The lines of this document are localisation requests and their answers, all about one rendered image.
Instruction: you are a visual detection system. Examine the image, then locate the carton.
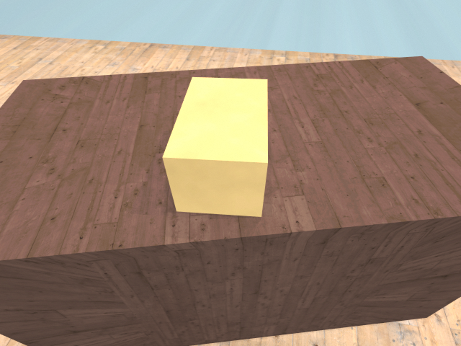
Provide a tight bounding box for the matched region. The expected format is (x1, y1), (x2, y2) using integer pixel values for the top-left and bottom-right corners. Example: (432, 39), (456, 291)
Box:
(162, 77), (268, 217)

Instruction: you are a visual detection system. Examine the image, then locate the pedestal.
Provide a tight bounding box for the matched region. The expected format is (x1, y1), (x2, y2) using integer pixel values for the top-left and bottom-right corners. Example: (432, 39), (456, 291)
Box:
(0, 56), (461, 346)

